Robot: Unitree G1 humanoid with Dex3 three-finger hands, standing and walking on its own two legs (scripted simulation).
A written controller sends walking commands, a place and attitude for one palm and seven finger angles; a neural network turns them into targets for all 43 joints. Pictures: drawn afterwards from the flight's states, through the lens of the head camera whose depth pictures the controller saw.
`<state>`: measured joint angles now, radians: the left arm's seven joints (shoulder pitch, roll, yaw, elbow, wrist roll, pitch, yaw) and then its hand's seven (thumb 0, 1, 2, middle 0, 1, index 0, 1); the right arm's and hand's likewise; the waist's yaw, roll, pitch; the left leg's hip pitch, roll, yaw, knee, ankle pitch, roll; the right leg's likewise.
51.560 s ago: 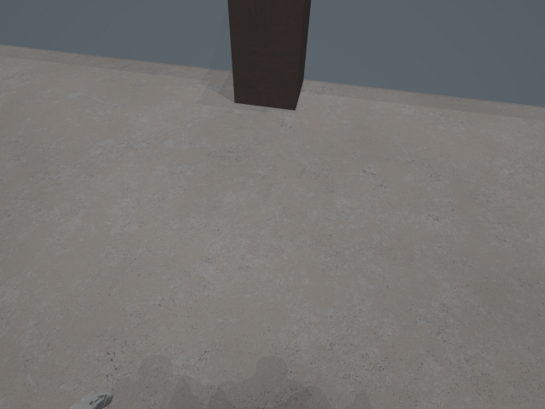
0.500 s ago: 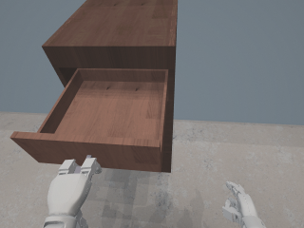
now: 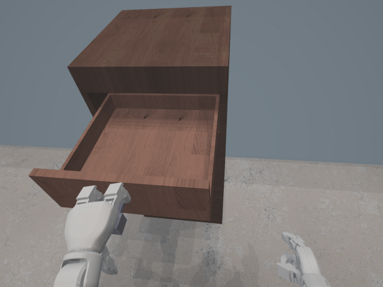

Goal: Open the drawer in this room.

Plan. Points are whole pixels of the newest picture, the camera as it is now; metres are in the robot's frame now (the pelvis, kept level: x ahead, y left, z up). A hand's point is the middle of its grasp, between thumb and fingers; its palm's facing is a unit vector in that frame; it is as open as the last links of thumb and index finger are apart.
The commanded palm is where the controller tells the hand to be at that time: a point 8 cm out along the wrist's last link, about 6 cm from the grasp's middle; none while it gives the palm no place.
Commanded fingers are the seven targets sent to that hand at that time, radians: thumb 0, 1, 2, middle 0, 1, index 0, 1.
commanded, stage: lift the hand off the handle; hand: left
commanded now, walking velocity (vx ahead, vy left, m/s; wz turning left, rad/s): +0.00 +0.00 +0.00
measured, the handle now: (117, 215) +0.25 +0.20 +0.02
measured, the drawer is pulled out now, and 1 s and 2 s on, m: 0.30 0.30 0.30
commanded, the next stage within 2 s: draw the hand back to the body in 1.02 s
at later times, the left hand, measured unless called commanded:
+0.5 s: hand (95, 205) +0.22 +0.20 +0.11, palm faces +0.14 -0.13 -0.98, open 13.7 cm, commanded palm +0.18 +0.20 +0.17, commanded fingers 0.00 -0.50 0.30 -0.30 -1.20 -0.30 -1.20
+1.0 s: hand (81, 188) +0.22 +0.20 +0.18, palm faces +0.20 -0.13 -0.97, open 13.8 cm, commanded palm +0.17 +0.19 +0.22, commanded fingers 0.00 -0.50 0.30 -0.30 -1.20 -0.30 -1.20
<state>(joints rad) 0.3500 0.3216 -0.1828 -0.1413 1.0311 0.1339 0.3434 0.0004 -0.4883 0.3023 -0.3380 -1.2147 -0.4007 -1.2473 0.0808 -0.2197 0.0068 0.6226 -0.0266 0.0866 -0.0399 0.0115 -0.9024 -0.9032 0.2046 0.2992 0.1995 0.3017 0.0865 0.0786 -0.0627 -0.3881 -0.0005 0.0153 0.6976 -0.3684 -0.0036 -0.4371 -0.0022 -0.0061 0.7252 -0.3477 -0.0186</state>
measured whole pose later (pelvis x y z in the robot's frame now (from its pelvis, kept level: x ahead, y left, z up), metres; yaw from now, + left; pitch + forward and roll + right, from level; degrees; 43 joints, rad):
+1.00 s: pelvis +0.00 +0.00 +0.02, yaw +0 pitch -4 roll +0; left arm 0.29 0.48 -0.10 -0.56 0.89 0.24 0.00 0.00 -0.49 0.30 -0.32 -1.20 -0.32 -1.21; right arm 0.02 -0.27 0.06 0.59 0.03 0.17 0.01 0.01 -0.90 -0.90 0.20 0.30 0.20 0.30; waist 0.11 0.13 -0.01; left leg -0.12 0.01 0.01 0.43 -0.25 0.00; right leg -0.16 0.01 -0.01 0.45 -0.23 -0.01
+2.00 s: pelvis +0.02 +0.01 +0.02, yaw +2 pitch -4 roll +0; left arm 0.51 0.31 0.18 -0.61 0.00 -0.10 0.13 -0.01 -0.28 0.39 -0.31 -1.06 -0.30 -1.07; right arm 0.19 -0.19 0.07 0.62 -0.01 -0.16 -0.08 0.01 -0.90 -0.90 0.21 0.30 0.20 0.30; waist 0.07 0.03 0.02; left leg -0.09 0.00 -0.03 0.46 -0.30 0.00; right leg -0.10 0.00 -0.05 0.44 -0.27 -0.01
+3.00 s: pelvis +0.02 +0.00 +0.02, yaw +4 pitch +1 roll -1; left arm 0.55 0.35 0.35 -0.54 -0.05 -0.17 0.11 0.02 0.89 0.90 -0.21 -0.30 -0.21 -0.31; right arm 0.16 -0.23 0.02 0.59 0.02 -0.07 -0.08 0.01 -0.90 -0.90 0.21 0.30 0.20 0.30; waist 0.00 0.06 0.02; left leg -0.22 0.00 -0.06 0.50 -0.29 -0.01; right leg -0.21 0.00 -0.08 0.46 -0.26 -0.02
